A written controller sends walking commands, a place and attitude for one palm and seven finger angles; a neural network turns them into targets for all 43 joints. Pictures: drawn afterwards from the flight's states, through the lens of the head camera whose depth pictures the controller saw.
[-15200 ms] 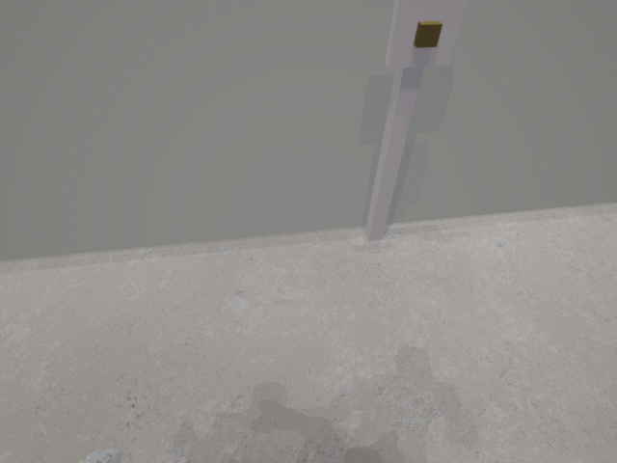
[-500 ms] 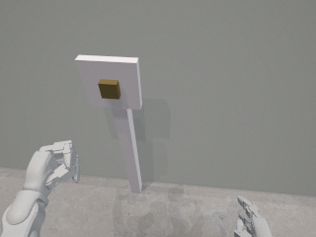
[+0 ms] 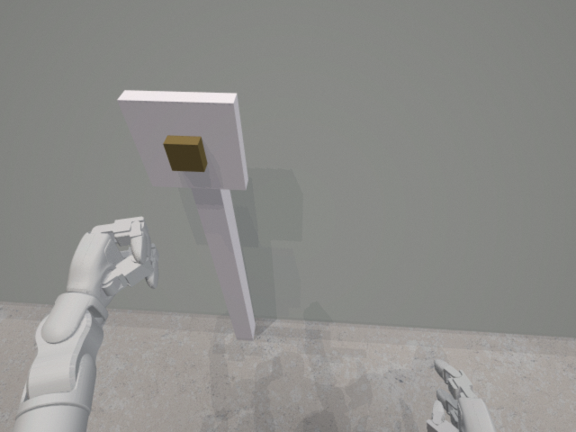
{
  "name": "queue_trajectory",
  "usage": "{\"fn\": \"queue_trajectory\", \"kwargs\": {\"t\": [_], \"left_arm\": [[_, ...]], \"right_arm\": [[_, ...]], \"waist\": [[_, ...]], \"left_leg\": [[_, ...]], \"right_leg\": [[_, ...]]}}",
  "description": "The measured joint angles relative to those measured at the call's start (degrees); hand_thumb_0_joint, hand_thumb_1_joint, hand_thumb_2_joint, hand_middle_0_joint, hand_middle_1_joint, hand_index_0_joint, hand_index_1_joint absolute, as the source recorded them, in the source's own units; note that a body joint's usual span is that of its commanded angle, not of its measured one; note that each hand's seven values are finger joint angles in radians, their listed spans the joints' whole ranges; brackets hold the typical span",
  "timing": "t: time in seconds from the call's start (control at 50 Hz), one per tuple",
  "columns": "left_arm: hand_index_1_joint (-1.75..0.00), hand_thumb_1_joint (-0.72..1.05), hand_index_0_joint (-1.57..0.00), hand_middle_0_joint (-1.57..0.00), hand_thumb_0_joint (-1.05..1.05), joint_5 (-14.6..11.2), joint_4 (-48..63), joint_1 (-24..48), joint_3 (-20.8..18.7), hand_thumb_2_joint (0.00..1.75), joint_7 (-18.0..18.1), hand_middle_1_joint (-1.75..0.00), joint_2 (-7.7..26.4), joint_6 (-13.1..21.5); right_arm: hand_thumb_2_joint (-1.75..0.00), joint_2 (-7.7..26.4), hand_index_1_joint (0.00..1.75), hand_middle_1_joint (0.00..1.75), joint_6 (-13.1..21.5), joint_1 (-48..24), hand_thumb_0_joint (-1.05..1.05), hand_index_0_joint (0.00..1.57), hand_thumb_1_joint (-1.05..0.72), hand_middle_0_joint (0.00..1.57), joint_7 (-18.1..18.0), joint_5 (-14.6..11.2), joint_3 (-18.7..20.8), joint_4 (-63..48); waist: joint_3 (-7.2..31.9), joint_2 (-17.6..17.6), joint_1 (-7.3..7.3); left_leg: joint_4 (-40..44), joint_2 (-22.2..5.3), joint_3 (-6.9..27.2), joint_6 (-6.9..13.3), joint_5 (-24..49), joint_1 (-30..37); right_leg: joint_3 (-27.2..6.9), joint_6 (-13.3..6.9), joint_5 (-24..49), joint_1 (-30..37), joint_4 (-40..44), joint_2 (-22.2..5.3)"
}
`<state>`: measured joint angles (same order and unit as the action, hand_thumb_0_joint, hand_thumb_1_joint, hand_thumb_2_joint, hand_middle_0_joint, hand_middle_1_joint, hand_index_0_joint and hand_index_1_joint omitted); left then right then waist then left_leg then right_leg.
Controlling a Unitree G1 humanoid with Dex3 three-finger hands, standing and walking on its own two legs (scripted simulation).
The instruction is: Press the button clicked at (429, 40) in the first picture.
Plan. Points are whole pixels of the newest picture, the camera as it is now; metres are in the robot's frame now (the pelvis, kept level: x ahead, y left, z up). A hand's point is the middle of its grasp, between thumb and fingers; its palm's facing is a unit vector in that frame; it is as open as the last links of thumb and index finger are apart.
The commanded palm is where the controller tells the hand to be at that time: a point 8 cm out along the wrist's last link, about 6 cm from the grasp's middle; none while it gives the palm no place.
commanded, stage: aim a knuckle at the button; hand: left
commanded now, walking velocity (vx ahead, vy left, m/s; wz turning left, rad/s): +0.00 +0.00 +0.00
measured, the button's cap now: (186, 152) +0.51 +0.21 +0.12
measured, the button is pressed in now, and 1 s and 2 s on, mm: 0 0 0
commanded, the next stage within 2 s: press the button with the knuckle in 1.54 s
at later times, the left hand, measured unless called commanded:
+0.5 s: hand (181, 227) +0.37 +0.19 +0.09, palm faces +0.00 -1.00 -0.03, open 3.1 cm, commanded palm +0.35 +0.24 +0.09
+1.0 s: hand (192, 200) +0.43 +0.19 +0.09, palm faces +0.00 -1.00 -0.02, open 3.1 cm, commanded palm +0.40 +0.24 +0.08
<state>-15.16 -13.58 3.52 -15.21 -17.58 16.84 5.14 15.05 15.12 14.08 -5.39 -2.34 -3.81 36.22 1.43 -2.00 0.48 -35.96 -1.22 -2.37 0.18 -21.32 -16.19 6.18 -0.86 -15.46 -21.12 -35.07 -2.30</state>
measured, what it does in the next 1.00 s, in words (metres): stands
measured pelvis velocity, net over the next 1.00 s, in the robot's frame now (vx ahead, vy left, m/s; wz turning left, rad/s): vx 0.00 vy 0.00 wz -0.04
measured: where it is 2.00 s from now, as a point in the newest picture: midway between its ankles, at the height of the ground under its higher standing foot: outside the picture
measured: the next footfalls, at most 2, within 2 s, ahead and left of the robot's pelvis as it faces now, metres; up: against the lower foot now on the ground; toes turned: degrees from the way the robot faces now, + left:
none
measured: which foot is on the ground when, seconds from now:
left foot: down 0.00-1.00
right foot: down 0.00-1.00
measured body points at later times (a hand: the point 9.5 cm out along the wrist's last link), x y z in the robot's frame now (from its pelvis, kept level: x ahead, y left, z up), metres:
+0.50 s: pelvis +0.01 +0.00 +0.00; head +0.03 -0.01 +0.45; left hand +0.36 +0.24 +0.09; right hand +0.13 -0.24 -0.10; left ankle -0.03 +0.11 -0.73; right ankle +0.03 -0.11 -0.73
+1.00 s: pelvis +0.00 +0.00 -0.01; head +0.05 -0.01 +0.44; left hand +0.43 +0.24 +0.09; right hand +0.05 -0.27 -0.13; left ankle -0.03 +0.11 -0.73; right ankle +0.03 -0.11 -0.73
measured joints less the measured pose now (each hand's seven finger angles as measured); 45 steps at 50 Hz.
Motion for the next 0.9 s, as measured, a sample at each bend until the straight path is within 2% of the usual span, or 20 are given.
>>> {"fn": "queue_trajectory", "kwargs": {"t": [0.18,0.38,0.5,0.72,0.9], "left_arm": [[-1.50,0.90,-1.30,-1.30,0.02,0.9,-5.8,4.7,-0.9,0.90,1.2,-1.50,0.2,1.9],[-1.50,0.90,-1.30,-1.30,0.02,2.3,-11.0,10.0,1.2,0.90,3.0,-1.50,-1.1,4.4],[-1.50,0.90,-1.30,-1.30,0.02,3.7,-15.9,13.9,0.7,0.90,4.6,-1.50,-1.1,5.5],[-1.50,0.90,-1.30,-1.30,0.02,4.9,-27.7,23.7,0.2,0.90,4.9,-1.50,0.3,8.9],[-1.50,0.90,-1.30,-1.30,0.02,6.0,-38.2,31.6,-3.1,0.90,4.2,-1.50,3.2,12.2]], "right_arm": [[-0.90,0.6,0.30,0.30,-2.0,1.7,0.01,0.20,-0.90,0.21,0.6,0.1,1.0,-0.1],[-0.90,0.3,0.30,0.30,-3.9,2.5,0.01,0.20,-0.90,0.21,1.4,0.2,1.4,0.6],[-0.90,-0.2,0.30,0.30,-5.6,2.2,0.01,0.20,-0.90,0.21,1.9,0.5,1.2,0.4],[-0.90,0.2,0.30,0.30,-8.5,3.0,0.01,0.20,-0.90,0.21,2.3,0.5,1.5,1.1],[-0.90,0.8,0.30,0.30,-10.8,4.5,0.01,0.20,-0.90,0.21,2.6,0.9,1.8,1.5]], "waist": [[0.1,0.3,-0.76],[0.6,0.1,-1.24],[0.6,0.3,-1.77],[0.7,0.6,-2.73],[1.0,1.3,-4.50]], "left_leg": [[0.0,-0.1,-0.6,0.0,-0.2,-1.3],[0.0,0.2,-0.9,0.2,-0.2,-2.4],[-0.2,0.2,-1.2,0.2,-0.3,-3.1],[-2.1,0.1,-1.0,0.2,-0.6,-6.3],[-4.2,-0.3,-1.4,0.2,-1.0,-9.9]], "right_leg": [[-0.7,0.1,-0.1,-1.7,-0.4,0.1],[-1.0,0.2,-0.3,-3.1,-0.8,-0.2],[-1.3,0.2,-0.3,-4.0,-1.1,-0.1],[-1.1,0.0,-0.4,-7.0,-2.6,-0.1],[-1.6,-0.1,-0.4,-10.6,-4.2,0.2]]}}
